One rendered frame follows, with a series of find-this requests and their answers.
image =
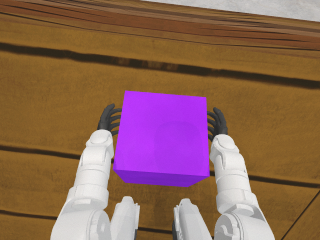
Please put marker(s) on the robot left hand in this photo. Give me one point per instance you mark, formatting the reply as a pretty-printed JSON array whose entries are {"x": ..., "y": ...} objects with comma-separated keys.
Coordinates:
[{"x": 106, "y": 119}]

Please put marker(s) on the robot thigh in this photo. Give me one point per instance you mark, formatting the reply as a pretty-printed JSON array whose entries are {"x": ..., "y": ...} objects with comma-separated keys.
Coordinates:
[
  {"x": 190, "y": 223},
  {"x": 124, "y": 221}
]

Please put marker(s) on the robot left thigh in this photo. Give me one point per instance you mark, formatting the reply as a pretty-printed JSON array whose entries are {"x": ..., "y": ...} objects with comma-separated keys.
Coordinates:
[{"x": 124, "y": 221}]

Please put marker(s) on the robot right hand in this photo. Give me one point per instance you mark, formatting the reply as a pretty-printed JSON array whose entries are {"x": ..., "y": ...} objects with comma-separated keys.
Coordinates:
[{"x": 219, "y": 124}]

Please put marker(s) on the robot left upper arm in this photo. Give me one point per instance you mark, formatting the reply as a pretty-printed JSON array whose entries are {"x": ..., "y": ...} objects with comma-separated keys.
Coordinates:
[{"x": 91, "y": 224}]

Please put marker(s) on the robot right upper arm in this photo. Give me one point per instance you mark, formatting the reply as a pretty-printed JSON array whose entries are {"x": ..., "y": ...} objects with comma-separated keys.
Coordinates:
[{"x": 234, "y": 226}]

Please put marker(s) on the carton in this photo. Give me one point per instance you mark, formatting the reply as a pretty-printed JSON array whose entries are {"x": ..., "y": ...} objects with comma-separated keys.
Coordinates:
[{"x": 162, "y": 139}]

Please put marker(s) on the right robot forearm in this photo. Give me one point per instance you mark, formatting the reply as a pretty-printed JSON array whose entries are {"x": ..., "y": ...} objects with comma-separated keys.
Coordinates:
[{"x": 233, "y": 187}]

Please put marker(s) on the left robot forearm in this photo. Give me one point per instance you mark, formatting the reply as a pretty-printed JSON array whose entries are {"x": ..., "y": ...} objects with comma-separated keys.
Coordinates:
[{"x": 90, "y": 186}]

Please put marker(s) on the robot right thigh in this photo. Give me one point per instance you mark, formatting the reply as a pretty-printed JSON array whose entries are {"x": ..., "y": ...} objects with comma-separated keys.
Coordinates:
[{"x": 190, "y": 223}]

